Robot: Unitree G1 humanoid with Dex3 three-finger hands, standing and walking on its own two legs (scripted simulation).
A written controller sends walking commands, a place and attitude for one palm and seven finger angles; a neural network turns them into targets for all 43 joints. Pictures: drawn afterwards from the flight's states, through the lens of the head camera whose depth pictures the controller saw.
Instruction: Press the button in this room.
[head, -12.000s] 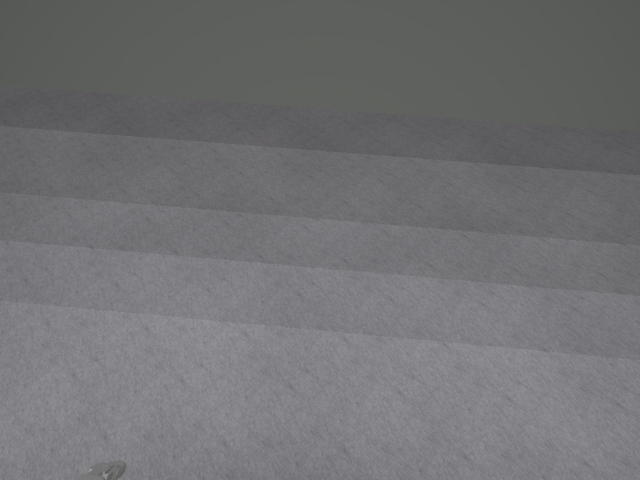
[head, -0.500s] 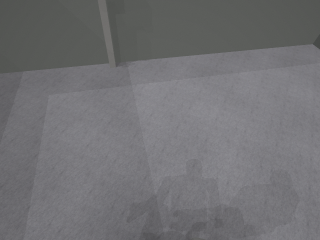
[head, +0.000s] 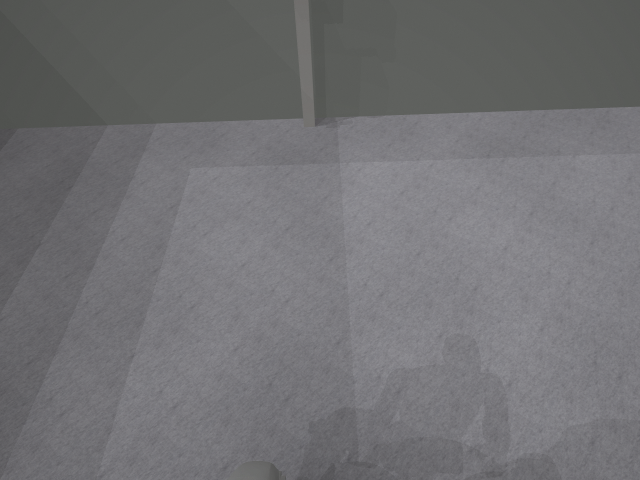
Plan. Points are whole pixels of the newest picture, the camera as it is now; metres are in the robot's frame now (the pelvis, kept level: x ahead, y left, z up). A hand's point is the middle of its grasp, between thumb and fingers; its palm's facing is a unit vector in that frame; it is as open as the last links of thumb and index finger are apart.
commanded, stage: turn or walk to find it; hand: left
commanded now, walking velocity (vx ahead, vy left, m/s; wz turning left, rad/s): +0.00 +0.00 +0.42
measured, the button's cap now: out of the picture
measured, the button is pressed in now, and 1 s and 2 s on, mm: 0 0 0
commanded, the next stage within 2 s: none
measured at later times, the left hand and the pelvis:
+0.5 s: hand out of the picture +0.02 +0.27 -0.17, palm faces +0.22 -0.94 -0.25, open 7.4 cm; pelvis -0.02 +0.05 +0.00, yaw +11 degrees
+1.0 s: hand out of the picture -0.07 +0.20 -0.16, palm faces +0.43 -0.87 -0.26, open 7.4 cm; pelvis -0.04 +0.00 +0.00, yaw +25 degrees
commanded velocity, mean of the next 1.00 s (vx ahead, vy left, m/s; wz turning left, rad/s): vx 0.00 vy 0.00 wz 0.42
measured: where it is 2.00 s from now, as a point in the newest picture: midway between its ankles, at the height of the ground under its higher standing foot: outside the picture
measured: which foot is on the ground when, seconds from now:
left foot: up 0.00-0.16, down 0.18-0.66, up 0.68-1.00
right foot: down 0.00-0.18, up 0.20-0.62, down 0.64-1.00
